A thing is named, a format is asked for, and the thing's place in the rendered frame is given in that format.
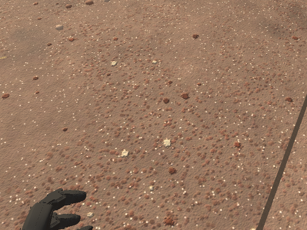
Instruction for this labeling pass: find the robot left hand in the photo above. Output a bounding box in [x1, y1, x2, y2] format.
[20, 188, 93, 230]

